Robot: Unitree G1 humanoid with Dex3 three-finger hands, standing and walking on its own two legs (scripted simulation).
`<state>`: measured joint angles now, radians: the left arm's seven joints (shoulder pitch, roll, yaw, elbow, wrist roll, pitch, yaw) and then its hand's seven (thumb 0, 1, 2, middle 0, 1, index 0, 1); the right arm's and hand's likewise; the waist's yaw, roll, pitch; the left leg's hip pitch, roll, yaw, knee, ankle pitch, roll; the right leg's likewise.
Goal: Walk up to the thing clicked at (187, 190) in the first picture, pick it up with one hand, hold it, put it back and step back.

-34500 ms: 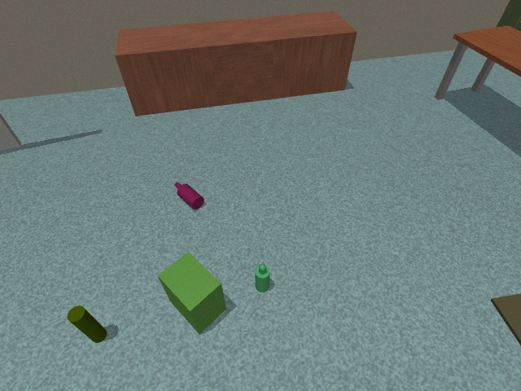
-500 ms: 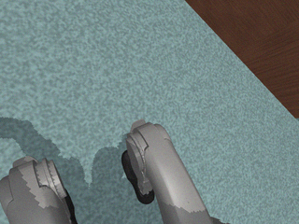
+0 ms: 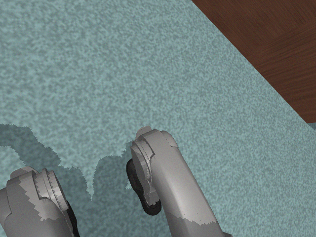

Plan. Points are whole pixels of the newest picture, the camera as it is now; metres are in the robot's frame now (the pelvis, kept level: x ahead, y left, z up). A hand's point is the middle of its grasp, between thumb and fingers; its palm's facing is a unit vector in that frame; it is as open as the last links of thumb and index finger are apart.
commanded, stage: rise first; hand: left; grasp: from above
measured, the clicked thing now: out of the picture +0.52 +0.31 -0.31
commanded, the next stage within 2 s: approach in 0.90 s
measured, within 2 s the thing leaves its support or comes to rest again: neither
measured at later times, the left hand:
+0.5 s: hand out of the picture +0.45 +0.34 -0.20, palm faces -0.04 -0.46 -0.89, open 13.3 cm
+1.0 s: hand out of the picture +0.45 +0.34 -0.20, palm faces -0.05 -0.46 -0.89, open 13.2 cm
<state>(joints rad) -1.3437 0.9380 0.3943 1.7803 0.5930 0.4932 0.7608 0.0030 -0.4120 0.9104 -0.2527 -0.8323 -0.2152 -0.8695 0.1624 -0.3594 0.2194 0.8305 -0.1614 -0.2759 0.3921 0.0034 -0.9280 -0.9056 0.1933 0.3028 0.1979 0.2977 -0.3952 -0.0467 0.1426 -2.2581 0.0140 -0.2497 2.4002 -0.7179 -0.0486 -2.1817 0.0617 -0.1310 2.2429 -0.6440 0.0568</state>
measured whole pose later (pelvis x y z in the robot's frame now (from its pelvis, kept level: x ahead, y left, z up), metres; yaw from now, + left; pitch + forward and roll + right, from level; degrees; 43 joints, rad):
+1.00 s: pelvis +0.00 +0.00 +0.00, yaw +0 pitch +32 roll -12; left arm -1.34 0.93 0.39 1.79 0.60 0.49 0.75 0.00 -0.36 0.86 -0.29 -0.79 -0.26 -0.82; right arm 0.16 -0.36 0.21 0.84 -0.16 -0.28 0.39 0.00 -0.93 -0.90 0.19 0.30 0.20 0.30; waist -0.39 -0.04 0.14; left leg -2.25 0.01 -0.24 2.39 -0.72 -0.05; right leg -2.18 0.06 -0.13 2.24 -0.64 0.05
